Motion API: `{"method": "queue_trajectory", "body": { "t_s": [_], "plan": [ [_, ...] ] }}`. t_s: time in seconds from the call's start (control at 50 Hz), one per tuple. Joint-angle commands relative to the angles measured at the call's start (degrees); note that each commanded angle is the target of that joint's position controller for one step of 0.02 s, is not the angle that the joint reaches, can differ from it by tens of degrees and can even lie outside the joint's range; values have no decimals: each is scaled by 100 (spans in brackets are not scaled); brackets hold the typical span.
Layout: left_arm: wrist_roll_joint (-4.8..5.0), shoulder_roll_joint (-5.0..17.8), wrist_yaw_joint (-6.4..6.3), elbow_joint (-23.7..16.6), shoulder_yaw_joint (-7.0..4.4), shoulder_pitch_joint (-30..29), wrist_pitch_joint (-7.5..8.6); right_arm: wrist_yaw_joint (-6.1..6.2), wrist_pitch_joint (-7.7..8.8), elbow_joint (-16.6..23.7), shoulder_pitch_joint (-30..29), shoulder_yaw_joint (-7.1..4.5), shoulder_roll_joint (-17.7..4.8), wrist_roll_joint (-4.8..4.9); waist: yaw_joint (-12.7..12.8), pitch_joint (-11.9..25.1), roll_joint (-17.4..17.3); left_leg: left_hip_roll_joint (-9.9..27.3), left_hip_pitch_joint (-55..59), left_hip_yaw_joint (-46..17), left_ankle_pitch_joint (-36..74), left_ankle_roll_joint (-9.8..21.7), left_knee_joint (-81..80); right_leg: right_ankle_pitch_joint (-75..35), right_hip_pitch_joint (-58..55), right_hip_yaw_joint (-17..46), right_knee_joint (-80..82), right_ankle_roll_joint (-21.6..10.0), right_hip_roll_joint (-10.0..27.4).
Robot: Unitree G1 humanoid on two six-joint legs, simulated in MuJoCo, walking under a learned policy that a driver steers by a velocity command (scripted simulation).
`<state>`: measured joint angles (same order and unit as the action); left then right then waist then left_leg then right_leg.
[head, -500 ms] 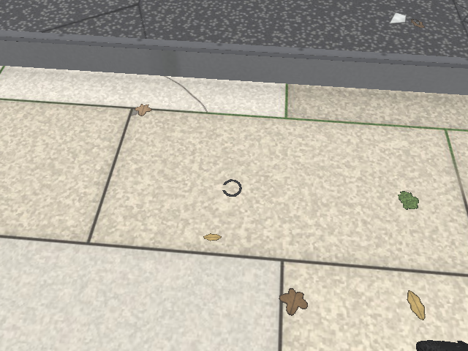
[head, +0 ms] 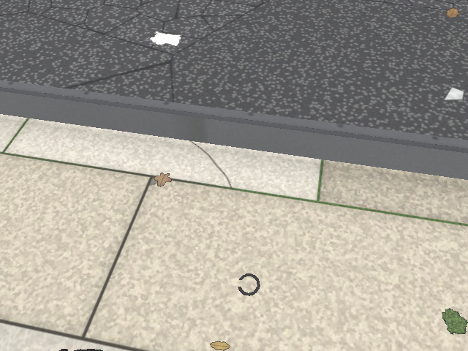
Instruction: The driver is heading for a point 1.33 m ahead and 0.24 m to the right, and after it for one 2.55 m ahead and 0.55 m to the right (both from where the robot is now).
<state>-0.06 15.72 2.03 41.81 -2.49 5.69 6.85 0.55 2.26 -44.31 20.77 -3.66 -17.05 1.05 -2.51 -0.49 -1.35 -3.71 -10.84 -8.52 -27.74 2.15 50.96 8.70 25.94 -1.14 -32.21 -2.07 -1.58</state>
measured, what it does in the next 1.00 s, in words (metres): walks ahead: left foot, then right foot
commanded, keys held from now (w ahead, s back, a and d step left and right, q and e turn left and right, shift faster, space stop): w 1.00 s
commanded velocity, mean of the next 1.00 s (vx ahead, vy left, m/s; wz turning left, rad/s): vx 0.50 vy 0.00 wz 0.03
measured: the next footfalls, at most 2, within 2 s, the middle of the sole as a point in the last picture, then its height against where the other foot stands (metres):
left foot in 0.48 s outside the picture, level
right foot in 0.98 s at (271, 276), level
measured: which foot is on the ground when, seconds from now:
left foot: up 0.00-0.46, down 0.48-1.00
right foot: down 0.00-0.48, up 0.50-0.96, down 0.98-1.00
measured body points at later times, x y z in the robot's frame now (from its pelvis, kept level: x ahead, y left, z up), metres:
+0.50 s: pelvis +0.28 +0.03 +0.00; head +0.31 +0.04 +0.45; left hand +0.25 +0.31 -0.13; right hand +0.52 -0.20 -0.07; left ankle +0.39 +0.13 -0.73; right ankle +0.10 -0.10 -0.70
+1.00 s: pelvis +0.55 +0.00 +0.00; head +0.58 -0.01 +0.45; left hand +0.76 +0.24 -0.09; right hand +0.54 -0.28 -0.14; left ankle +0.40 +0.13 -0.71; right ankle +0.66 -0.10 -0.73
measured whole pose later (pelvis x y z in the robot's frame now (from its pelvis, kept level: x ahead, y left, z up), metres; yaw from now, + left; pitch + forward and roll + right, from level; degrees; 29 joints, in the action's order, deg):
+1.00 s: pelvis +0.55 +0.00 +0.00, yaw +0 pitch +2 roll +2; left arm -3.4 14.7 1.9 43.4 -1.1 3.0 3.5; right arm -0.6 3.6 -51.7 22.8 -3.4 -16.6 -1.2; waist -3.8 -1.4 0.5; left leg -0.6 -0.8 1.8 -24.9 0.6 28.7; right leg 5.2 26.5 -2.6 -30.5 -3.2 1.6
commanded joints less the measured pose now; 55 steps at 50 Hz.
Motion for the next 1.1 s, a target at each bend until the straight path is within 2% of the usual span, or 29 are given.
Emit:
{"method": "queue_trajectory", "body": {
  "t_s": [0.02,0.04,0.06,0.12,0.2,0.28,0.34,0.4,0.44,0.46,0.48,0.5,0.52,0.54,0.56,0.6,0.68,0.78,0.86,0.88,0.92,0.96,0.98,1.0,1.02,1.04,1.06,1.08,1.1],
  "plan": [
    [70,848,-26,43,-263,1358,-63,-15,190,619,-278,-101,-763,87,743,649,775,436,-3382,43,181,9,2336,1993,-3417,3458,1664,-1145,2072],
    [-2,757,-30,22,-216,1071,-94,-22,210,702,-604,-93,-701,2,624,198,477,644,-3286,216,574,10,1988,1359,-2686,2869,1809,-1087,1831],
    [-47,621,-37,10,-164,903,-84,-25,206,704,-651,-119,-653,-63,475,70,514,841,-3049,227,872,3,1618,794,-2275,2485,1918,-1036,1640],
    [-13,600,-53,89,-141,878,-45,-45,145,610,-417,-81,-373,-53,279,110,722,977,-2610,394,1173,-108,1080,-246,-1847,1780,2195,-1078,1375],
    [39,855,-127,257,-208,1080,-77,-43,160,792,-1066,-5,-203,-98,412,-29,503,1034,-2859,539,2159,-290,-189,-1103,-1925,1164,2412,-1089,1299],
    [104,935,-164,459,-212,1448,-149,-128,232,939,-1796,54,-76,-51,689,-167,495,833,-2479,749,3178,-306,-1456,-1217,-1983,691,2407,-915,1133],
    [121,961,-175,640,-213,1757,-233,-217,276,1089,-2252,58,-96,-3,822,-308,489,727,-2502,777,3203,-228,-1888,-1254,-2388,753,2261,-901,1342],
    [136,1055,-215,751,-253,1814,-338,-305,320,1183,-2364,28,-208,0,699,-315,561,638,-2439,779,2648,-15,-2197,-1813,-2927,823,1901,-786,1584],
    [142,1170,-248,745,-286,1639,-387,-295,333,1024,-1732,-83,-435,-35,264,97,665,379,-1395,1003,2411,200,-2396,-3346,-2984,659,1141,-638,1491],
    [125,1089,-260,715,-248,1577,-407,-249,325,766,-895,-215,-690,-57,-146,648,569,331,-151,1063,2595,387,-2462,-3774,-2670,440,189,-488,1222],
    [-6,843,-274,556,-136,1541,-387,-178,300,560,178,-328,-1076,-128,-548,1520,66,1295,1675,30,2880,763,-2158,-2358,-1493,242,-1476,-290,922],
    [-9,120,-219,477,85,2306,-261,-191,272,436,418,-403,-1498,-128,-148,2243,-1491,2595,3553,-2649,1839,1714,-2644,1770,803,185,-3473,73,-139],
    [108,694,-171,569,-36,1988,-147,-185,243,434,493,-268,-918,-48,-412,2200,-1061,2561,3479,-3214,966,1679,-3127,2461,1507,847,-4131,45,56],
    [236,972,-136,366,-123,1404,-73,-163,243,461,68,-189,-748,-45,-374,1247,-767,2353,2719,-2374,1060,1433,-3290,2013,1873,743,-4205,-2,338],
    [216,912,-149,292,-110,1060,-44,-157,240,493,-295,-153,-664,-76,-216,766,-325,2110,1906,-1750,1544,1298,-3435,1497,1743,578,-3954,7,599],
    [85,802,-160,298,-144,1027,-110,-187,274,507,-720,-73,-414,-169,157,319,-252,1766,766,-1028,2439,1198,-3795,975,1196,564,-3407,92,881],
    [26,479,-199,268,-79,966,-308,-183,384,322,-747,-124,-568,-100,368,66,-258,1649,41,-352,2926,1306,-4296,494,1006,455,-2616,311,986],
    [24,340,-126,21,-8,-43,-247,-89,332,63,-416,-160,-766,-68,61,-193,-152,1347,28,356,2925,1028,-4438,-1178,873,289,-754,346,820],
    [82,404,-33,-195,0,-693,-200,-74,266,-224,22,-189,-894,-5,-172,-288,-153,1564,596,350,2758,944,-4251,-1366,813,252,-36,254,655],
    [-322,346,49,-193,40,-611,-378,-120,267,-399,248,-118,-677,-247,-69,-196,-183,1412,634,531,2923,735,-4183,-1260,368,-111,-1,171,589],
    [-293,480,72,-208,-8,-486,-455,-132,241,-451,216,-154,-781,-294,5,-248,-450,1506,757,455,3411,595,-3888,-564,-3,-137,71,12,475],
    [-311,674,0,90,-103,510,-383,-98,206,-512,109,-187,-906,-295,504,124,-297,1371,968,649,4737,444,-2604,52,-1027,-237,498,-204,218],
    [-384,936,-71,363,-189,1478,-295,-84,197,-503,195,-117,-709,-302,851,768,56,1081,539,879,4313,339,-1265,118,-2252,95,574,-402,542],
    [-472,1714,-144,409,-373,2108,-269,-123,215,-237,738,45,-108,-106,770,1664,1500,355,-1321,1276,2038,62,885,519,-4114,2562,831,-1021,2273],
    [-224,1674,-126,492,-402,2072,-350,-104,207,-365,687,-34,-441,-224,803,1867,1716,-99,-2213,710,-330,87,1670,604,-4152,4096,1658,-1259,2552],
    [-141,1311,-115,428,-310,1538,-375,-108,171,-368,293,-94,-639,-261,619,1017,992,325,-2549,413,45,172,1938,1016,-3510,3182,1623,-1146,2276],
    [-125,897,-101,383,-208,1121,-360,-157,188,-353,3,-53,-551,-242,505,490,648,565,-2480,469,531,190,1709,907,-2799,2542,1773,-1054,2020],
    [-124,648,-102,401,-134,908,-345,-182,165,-360,-129,-28,-452,-234,366,167,620,772,-2273,541,815,180,1316,634,-2281,1986,2016,-873,1728],
    [-92,529,-116,472,-97,846,-322,-198,98,-389,-104,-12,-414,-325,234,20,750,866,-1998,592,958,117,1059,271,-1923,1622,2170,-765,1532]
  ]
}}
